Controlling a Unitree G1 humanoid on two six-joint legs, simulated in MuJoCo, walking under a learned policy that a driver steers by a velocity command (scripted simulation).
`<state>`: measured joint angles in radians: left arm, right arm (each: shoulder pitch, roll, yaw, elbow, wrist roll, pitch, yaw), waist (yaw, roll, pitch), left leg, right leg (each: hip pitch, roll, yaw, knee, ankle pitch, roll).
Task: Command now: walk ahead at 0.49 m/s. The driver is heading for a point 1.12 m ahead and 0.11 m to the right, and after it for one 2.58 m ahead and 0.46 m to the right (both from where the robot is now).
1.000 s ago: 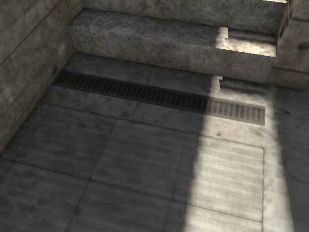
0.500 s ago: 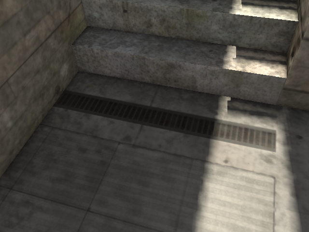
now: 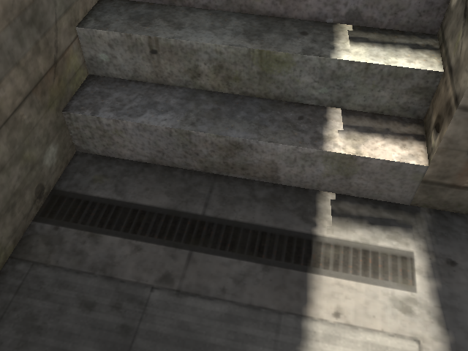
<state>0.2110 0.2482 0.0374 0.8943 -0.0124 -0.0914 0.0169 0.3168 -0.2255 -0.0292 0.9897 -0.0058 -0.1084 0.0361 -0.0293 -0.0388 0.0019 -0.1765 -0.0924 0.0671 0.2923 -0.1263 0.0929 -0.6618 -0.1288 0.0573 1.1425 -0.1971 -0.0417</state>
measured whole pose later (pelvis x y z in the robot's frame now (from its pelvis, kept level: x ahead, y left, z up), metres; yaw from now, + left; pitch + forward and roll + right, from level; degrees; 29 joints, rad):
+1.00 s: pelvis +0.56 -0.01 -0.01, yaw +1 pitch +2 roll +0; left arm 0.30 0.26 0.04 0.97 -0.02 -0.11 0.00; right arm 0.15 -0.25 -0.05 0.90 0.00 -0.11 0.03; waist 0.00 -0.02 0.03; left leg -0.35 -0.04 0.06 0.46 -0.14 0.07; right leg -0.39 -0.04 0.03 1.18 -0.37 -0.05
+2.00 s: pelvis +1.04 -0.07 +0.00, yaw -24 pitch +5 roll +3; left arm 0.47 0.22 0.02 0.91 -0.05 -0.01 0.06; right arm 0.01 -0.11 0.12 0.42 -0.05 -0.10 0.00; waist 0.00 -0.08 0.02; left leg -1.26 0.06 0.09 1.68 -0.55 -0.01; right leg 0.02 -0.03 0.22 0.24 -0.20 -0.04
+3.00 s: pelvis +1.49 -0.19 +0.40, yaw -10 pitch +2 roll -1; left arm 0.40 0.13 -0.06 1.15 0.06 -0.03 -0.03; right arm -0.03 -0.11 0.08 0.66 0.03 -0.03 0.01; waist -0.03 0.01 -0.11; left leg -1.46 0.00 -0.12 2.27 -0.01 0.13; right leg -0.19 -0.14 -0.26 0.48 -0.30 0.04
